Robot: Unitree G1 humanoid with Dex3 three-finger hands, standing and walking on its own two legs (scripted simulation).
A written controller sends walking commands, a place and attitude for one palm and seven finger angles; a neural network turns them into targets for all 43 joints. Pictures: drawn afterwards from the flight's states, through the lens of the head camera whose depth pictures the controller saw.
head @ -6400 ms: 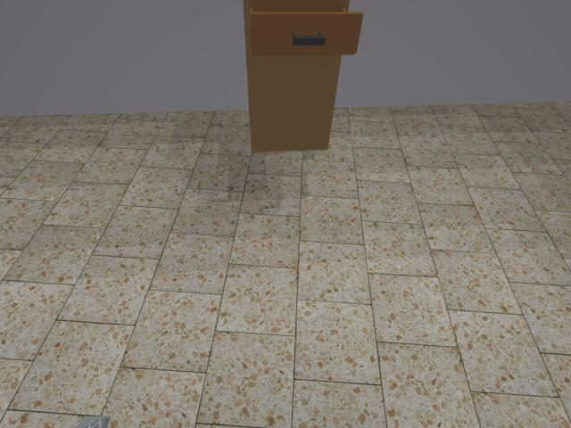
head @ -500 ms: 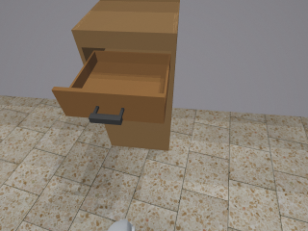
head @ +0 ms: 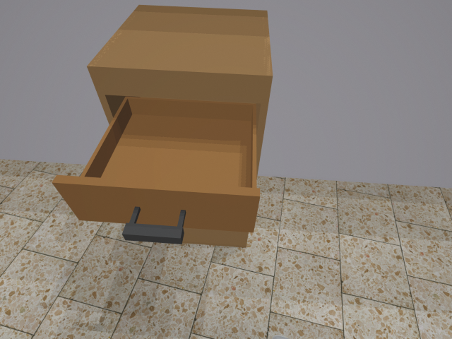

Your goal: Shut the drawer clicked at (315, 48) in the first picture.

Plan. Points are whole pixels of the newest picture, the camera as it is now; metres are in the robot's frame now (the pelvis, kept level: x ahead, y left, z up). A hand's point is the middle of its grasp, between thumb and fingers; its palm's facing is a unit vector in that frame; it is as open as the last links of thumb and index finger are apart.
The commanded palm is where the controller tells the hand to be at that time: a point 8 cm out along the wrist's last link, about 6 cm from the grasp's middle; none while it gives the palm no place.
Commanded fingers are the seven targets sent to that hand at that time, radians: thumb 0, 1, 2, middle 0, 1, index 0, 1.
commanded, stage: come to a stop and stand still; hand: left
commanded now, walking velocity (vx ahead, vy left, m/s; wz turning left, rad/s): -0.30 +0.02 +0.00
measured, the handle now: (156, 223) +0.33 +0.16 -0.02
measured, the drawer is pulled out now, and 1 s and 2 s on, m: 0.30 0.30 0.30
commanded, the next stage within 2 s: look again from close up in 1.64 s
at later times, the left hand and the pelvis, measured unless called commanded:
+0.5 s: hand out of the picture +0.07 +0.22 -0.19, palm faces +0.01 -0.96 -0.27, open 7.3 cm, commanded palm none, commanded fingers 0.00 0.90 0.90 -0.20 -0.30 -0.20 -0.30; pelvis +0.00 +0.02 -0.02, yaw +0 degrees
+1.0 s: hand out of the picture +0.04 +0.25 -0.18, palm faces -0.01 -0.97 -0.22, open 7.4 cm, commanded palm none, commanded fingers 0.00 0.90 0.90 -0.20 -0.30 -0.20 -0.30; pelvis +0.02 +0.07 -0.01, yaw -2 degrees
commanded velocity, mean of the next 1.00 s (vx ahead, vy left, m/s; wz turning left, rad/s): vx -0.07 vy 0.03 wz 0.00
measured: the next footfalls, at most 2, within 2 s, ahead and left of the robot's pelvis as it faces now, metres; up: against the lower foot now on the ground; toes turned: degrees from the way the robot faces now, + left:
right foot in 0.08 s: +0.09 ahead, -0.08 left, +0.00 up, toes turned -2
left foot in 0.46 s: +0.05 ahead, +0.14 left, +0.00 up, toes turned +1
